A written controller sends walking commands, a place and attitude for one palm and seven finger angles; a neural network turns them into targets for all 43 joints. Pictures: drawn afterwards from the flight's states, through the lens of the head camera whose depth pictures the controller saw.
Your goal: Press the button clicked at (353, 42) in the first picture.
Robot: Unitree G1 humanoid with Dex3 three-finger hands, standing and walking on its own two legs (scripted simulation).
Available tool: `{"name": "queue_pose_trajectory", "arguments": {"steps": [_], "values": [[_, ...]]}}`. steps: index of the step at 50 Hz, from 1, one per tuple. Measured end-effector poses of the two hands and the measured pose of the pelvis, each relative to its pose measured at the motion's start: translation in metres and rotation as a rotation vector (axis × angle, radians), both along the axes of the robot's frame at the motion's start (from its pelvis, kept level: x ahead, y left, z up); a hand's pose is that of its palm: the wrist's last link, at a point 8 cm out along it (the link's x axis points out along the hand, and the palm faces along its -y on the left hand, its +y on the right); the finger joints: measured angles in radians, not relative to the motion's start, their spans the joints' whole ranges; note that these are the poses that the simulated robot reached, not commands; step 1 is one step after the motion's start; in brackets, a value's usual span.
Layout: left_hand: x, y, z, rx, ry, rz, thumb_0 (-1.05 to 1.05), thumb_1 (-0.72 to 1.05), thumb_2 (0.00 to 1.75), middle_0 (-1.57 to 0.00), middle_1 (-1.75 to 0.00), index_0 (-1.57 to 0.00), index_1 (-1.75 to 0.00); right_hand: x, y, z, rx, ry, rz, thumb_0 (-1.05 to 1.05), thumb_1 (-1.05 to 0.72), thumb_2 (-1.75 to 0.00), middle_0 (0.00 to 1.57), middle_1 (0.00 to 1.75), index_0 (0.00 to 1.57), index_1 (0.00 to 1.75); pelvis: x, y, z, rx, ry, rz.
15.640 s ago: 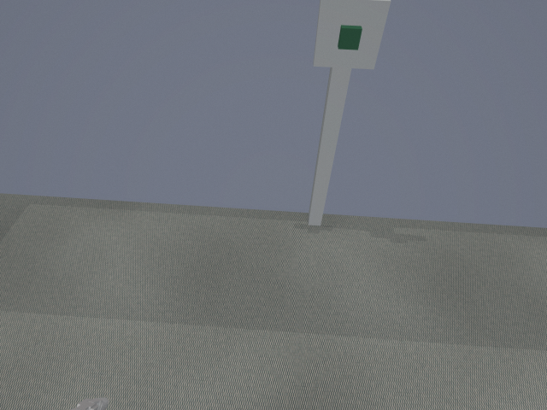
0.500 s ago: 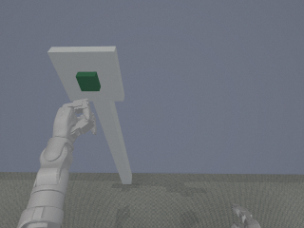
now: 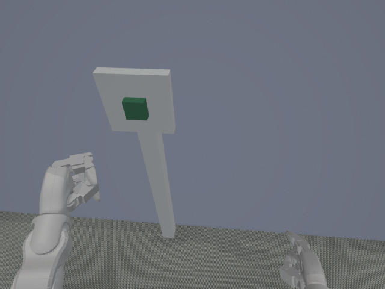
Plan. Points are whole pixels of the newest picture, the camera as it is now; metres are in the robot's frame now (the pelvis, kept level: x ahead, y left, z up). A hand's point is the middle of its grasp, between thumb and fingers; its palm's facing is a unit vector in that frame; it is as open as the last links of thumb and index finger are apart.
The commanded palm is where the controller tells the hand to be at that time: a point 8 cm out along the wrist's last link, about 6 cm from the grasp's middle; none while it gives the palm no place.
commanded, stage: draw the hand back to the body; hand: left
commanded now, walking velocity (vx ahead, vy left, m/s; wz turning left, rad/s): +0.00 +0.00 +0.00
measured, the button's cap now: (136, 108) +0.51 +0.20 +0.12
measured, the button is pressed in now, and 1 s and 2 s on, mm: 0 0 0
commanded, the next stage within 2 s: step back with the hand held close in 0.78 s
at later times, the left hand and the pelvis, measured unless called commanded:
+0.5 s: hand (53, 197) +0.21 +0.25 +0.16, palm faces +0.39 -0.84 -0.38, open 3.1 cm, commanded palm +0.15 +0.29 +0.18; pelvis +0.02 +0.01 +0.01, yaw -1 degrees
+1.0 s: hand (49, 195) +0.21 +0.25 +0.17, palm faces +0.41 -0.82 -0.41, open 3.1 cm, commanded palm +0.15 +0.28 +0.18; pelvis +0.02 +0.00 +0.01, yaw +0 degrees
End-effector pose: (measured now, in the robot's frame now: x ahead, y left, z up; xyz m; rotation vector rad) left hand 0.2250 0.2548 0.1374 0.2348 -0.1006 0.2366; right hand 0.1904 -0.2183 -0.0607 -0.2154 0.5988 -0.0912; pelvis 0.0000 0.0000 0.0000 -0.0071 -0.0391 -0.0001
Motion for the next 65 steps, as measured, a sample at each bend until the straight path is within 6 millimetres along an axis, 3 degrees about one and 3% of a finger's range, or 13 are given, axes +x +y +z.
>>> {"name": "queue_pose_trajectory", "arguments": {"steps": [11, 29, 44, 51, 56, 65], "values": [[-0.028, 0.018, 0.02, 0.086, -0.032, 0.096, 0.02, 0.89, 0.9, -1.3, -1.5, -1.3, -1.5, -0.002, 0.015, -0.006, 0.014, 0.065, 0.019, 0.01, -0.91, -0.9, 0.2, 0.3, 0.2, 0.3, 0.01, 0.008, 0.007, 0.003, -0.033, -0.009], [-0.067, 0.031, 0.047, 0.215, -0.057, 0.161, 0.02, 0.89, 0.9, -1.3, -1.5, -1.3, -1.5, 0.013, 0.01, -0.004, 0.012, 0.042, 0.008, 0.01, -0.91, -0.9, 0.2, 0.3, 0.2, 0.3, 0.024, 0.01, 0.006, 0.002, -0.031, -0.012], [-0.064, 0.024, 0.044, 0.187, -0.061, 0.164, 0.02, 0.89, 0.9, -1.3, -1.5, -1.3, -1.5, 0.019, 0.01, -0.001, 0.013, 0.023, 0.022, 0.01, -0.91, -0.9, 0.2, 0.3, 0.2, 0.3, 0.023, 0.003, 0.006, 0.002, -0.035, -0.008], [-0.06, 0.032, 0.051, 0.255, -0.068, 0.155, 0.02, 0.88, 0.9, -1.3, -1.5, -1.3, -1.5, 0.01, 0.002, -0.005, 0.01, 0.08, -0.003, 0.01, -0.91, -0.9, 0.2, 0.3, 0.2, 0.3, 0.019, 0.003, 0.007, -0.012, 0.002, -0.005], [-0.058, 0.032, 0.043, 0.274, -0.002, 0.105, 0.02, 0.89, 0.9, -1.3, -1.5, -1.3, -1.5, -0.005, -0.008, -0.007, -0.003, 0.132, -0.063, 0.01, -0.91, -0.9, 0.2, 0.3, 0.2, 0.3, 0.012, 0.01, 0.007, -0.011, 0.033, -0.017], [-0.075, 0.043, 0.04, 0.307, 0.005, 0.046, 0.02, 0.88, 0.9, -1.3, -1.5, -1.3, -1.49, -0.04, -0.008, -0.006, -0.031, 0.171, -0.127, 0.01, -0.91, -0.9, 0.2, 0.3, 0.2, 0.3, -0.013, 0.021, 0.004, -0.016, 0.05, -0.027]]}}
